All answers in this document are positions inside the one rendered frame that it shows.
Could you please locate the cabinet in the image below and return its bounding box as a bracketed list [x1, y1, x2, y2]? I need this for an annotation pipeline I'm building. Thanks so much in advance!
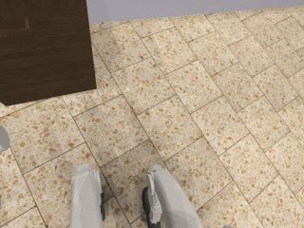
[0, 0, 97, 106]

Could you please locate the robot right shin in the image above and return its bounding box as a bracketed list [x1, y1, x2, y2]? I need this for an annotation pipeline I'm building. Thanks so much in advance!
[147, 165, 169, 223]

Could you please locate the robot right foot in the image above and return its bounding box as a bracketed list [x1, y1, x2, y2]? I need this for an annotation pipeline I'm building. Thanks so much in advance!
[142, 186, 161, 228]

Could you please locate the left robot upper arm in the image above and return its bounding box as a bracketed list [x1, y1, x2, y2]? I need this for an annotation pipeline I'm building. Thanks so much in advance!
[0, 124, 10, 214]

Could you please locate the handle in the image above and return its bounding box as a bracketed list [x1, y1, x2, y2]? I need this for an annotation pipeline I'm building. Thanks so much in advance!
[0, 28, 35, 45]

